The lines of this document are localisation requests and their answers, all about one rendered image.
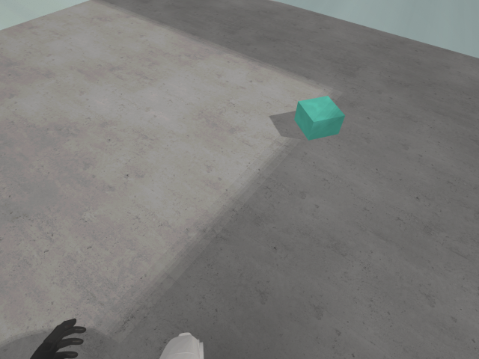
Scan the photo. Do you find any left robot hand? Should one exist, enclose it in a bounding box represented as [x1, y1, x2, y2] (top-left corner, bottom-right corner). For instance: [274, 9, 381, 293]
[30, 319, 86, 359]

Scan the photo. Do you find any carton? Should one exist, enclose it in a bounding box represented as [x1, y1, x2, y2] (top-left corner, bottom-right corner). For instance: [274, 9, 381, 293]
[294, 96, 345, 140]

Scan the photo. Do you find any left robot thigh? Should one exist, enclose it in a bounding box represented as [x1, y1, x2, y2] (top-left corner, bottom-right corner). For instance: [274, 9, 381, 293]
[159, 335, 204, 359]

